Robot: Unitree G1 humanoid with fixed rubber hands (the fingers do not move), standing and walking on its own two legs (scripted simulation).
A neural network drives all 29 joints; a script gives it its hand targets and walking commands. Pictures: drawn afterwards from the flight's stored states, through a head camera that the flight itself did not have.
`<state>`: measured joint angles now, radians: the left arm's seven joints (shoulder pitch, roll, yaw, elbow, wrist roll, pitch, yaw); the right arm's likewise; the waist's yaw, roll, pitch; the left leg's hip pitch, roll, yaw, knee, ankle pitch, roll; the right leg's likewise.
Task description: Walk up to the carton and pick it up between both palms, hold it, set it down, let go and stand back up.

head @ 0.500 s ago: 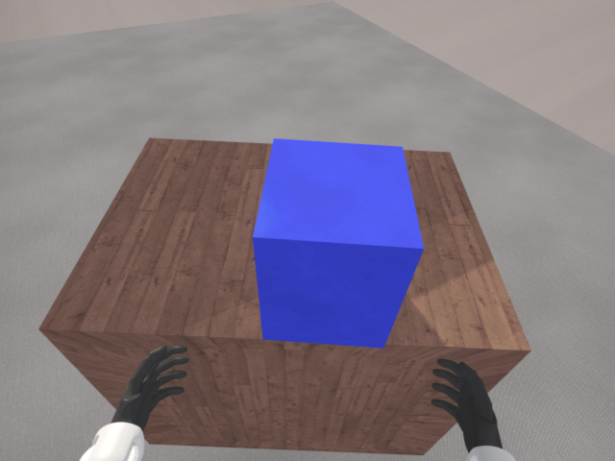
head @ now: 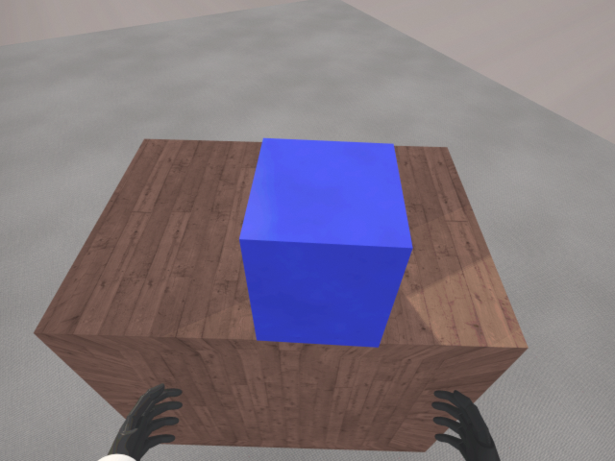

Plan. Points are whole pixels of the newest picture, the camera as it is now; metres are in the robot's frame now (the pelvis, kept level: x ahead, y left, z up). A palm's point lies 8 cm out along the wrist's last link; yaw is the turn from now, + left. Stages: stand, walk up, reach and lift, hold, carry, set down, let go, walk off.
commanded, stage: set down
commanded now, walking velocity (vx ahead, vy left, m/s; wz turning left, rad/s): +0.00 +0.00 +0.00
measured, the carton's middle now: (322, 245) +0.43 +0.00 +0.03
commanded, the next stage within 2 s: let go in 0.52 s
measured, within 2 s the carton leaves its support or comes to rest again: neither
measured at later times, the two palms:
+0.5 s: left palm (142, 446) +0.16 +0.23 -0.08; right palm out of the picture +0.15 -0.22 -0.08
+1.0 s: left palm (138, 456) +0.15 +0.23 -0.08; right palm out of the picture +0.15 -0.22 -0.08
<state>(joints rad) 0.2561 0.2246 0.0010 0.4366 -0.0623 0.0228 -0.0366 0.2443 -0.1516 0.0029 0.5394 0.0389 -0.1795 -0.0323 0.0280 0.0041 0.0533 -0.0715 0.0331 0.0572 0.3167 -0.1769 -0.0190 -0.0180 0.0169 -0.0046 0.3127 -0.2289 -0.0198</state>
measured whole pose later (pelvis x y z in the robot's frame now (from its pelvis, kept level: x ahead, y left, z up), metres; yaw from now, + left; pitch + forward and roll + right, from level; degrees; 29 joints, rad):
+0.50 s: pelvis +0.00 +0.00 +0.00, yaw +0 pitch -3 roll +0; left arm 0.16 0.20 0.02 0.54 0.01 0.11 0.01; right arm 0.16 -0.18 -0.02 0.71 -0.03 -0.19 0.02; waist 0.00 -0.01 0.08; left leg -0.13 0.03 0.06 0.37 -0.20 -0.02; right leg -0.08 0.02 0.00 0.37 -0.25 -0.02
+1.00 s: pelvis -0.01 +0.01 +0.00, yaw -1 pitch -4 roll +0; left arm 0.17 0.19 0.01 0.53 0.00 0.12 0.01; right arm 0.17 -0.20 -0.03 0.71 -0.02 -0.20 0.03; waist 0.01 0.00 0.07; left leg -0.11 0.04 0.06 0.38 -0.20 -0.01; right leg -0.06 0.02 0.00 0.38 -0.24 -0.01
